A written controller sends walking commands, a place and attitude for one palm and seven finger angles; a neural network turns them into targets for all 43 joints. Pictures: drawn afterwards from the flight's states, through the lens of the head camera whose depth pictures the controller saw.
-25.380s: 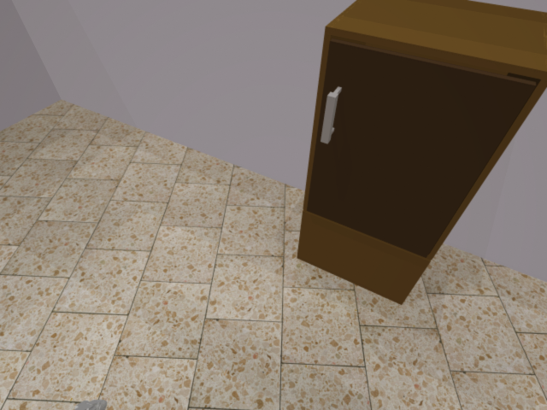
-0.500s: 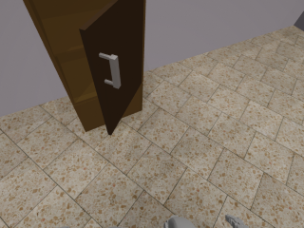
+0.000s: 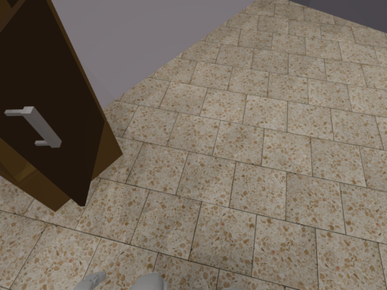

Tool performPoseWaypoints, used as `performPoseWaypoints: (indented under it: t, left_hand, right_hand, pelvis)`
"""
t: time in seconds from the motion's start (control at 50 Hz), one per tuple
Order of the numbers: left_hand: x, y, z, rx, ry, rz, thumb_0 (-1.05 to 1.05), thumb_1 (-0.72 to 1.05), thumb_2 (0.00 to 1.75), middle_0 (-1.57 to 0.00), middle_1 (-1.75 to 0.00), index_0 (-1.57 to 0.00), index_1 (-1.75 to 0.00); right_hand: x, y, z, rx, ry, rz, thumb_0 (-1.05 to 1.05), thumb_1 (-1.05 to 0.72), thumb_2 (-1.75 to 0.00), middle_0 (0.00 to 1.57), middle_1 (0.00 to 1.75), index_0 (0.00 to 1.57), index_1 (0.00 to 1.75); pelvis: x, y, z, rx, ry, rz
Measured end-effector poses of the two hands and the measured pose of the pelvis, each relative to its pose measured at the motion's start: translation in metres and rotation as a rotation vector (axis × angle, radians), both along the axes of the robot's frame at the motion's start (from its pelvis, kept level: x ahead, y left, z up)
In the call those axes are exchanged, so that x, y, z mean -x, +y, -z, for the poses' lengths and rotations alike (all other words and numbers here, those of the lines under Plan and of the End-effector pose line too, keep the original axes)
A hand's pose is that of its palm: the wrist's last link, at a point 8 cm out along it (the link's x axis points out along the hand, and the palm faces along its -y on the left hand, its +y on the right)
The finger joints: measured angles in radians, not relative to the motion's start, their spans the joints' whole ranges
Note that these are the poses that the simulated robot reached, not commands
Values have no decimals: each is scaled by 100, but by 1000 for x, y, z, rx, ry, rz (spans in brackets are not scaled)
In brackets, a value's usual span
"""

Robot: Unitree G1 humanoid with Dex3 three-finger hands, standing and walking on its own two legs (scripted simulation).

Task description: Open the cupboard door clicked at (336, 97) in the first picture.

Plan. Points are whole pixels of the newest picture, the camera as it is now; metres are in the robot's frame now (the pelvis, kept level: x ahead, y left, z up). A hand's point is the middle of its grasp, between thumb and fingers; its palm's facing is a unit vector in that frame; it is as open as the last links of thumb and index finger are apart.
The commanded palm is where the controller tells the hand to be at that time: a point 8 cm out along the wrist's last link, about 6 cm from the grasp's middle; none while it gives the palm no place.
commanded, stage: walk to a spot facing it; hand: left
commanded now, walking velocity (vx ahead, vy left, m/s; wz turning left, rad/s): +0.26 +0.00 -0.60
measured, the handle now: (35, 129) +0.45 +0.41 +0.01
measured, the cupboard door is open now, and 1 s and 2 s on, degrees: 41 41 41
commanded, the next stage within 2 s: turn to face it in 1.84 s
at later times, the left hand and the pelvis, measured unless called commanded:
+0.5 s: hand (163, 218) +0.30 +0.10 -0.17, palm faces -0.33 -0.92 -0.22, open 7.4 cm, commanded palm none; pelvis +0.11 -0.05 -0.02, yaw -18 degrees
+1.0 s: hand (188, 165) +0.47 +0.03 -0.17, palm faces -0.48 -0.86 -0.16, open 7.4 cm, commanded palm none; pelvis +0.33 -0.11 +0.01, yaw -32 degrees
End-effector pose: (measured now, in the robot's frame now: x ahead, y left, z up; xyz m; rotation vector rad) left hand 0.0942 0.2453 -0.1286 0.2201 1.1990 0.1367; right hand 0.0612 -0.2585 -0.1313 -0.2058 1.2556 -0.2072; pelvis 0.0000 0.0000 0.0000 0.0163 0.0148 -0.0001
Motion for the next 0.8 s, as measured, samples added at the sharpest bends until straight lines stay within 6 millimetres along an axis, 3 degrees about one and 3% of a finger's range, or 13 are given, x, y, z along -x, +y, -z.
performPoseWaypoints:
  t: [0.12, 0.26, 0.34, 0.42, 0.48, 0.52, 0.56, 0.7, 0.8]
  left_hand:
    - [-20, 7, 17, 54, 9, 32, 0, 90, 89, -20, -30, -21, -30]
    - [-75, -4, 1, 74, -4, 139, 1, 91, 90, -20, -29, -20, -30]
    - [-121, -29, -2, 68, -9, 234, 1, 91, 90, -20, -29, -20, -30]
    - [-177, -69, 2, 54, -42, 340, 1, 91, 90, -20, -29, -20, -30]
    - [-208, -94, 7, 45, -114, 366, 0, 91, 90, -20, -29, -20, -30]
    - [-214, -104, 6, 39, -112, 366, 0, 91, 90, -20, -29, -20, -30]
    - [-215, -110, 4, 32, -74, 367, 0, 91, 90, -20, -29, -20, -30]
    - [-220, -120, 9, 54, 86, 368, 0, 91, 90, -20, -29, -20, -30]
    - [-247, -116, 27, 69, 161, 336, 0, 90, 90, -20, -30, -21, -30]
  right_hand:
    - [-7, 21, -4, 21, -79, 22, 0, -91, -90, 20, 30, 20, 30]
    - [33, 29, -15, -4, 23, 115, 0, -91, -90, 20, 30, 21, 30]
    - [61, 23, -10, -29, 100, 216, 0, -90, -90, 20, 30, 21, 30]
    - [87, 10, 5, -59, 184, 318, 0, -90, -90, 20, 30, 21, 30]
    - [89, -6, 19, -80, 246, 362, 0, -90, -90, 20, 30, 21, 30]
    - [72, -20, 18, -71, 239, 377, 0, -91, -90, 20, 30, 20, 30]
    - [42, -36, 13, -53, 185, 384, 1, -91, -90, 20, 30, 20, 30]
    - [-87, -74, -11, -8, -66, 368, 0, -91, -90, 20, 30, 20, 30]
    - [-174, -86, -14, 27, -177, 335, 0, -91, -90, 20, 30, 20, 30]
  pelvis:
    - [-14, 16, 8, 31, 15, 65]
    - [-43, 9, -7, 36, 21, 161]
    - [-63, -4, -5, 35, 24, 227]
    - [-87, -28, 7, 28, 22, 284]
    - [-102, -46, 19, 23, 4, 305]
    - [-113, -53, 16, 27, -7, 319]
    - [-126, -59, 9, 26, -8, 336]
    - [-184, -75, -4, 24, 6, 397]
    - [-241, -80, 6, 39, 3, 434]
